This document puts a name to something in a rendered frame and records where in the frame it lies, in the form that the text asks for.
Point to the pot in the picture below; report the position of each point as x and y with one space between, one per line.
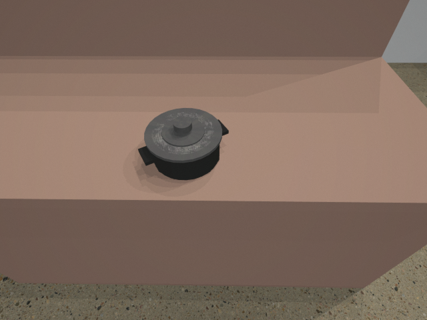
184 171

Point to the knob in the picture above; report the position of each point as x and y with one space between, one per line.
182 125

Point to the table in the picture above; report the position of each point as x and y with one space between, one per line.
322 178

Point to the lid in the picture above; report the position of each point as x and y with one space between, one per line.
163 142

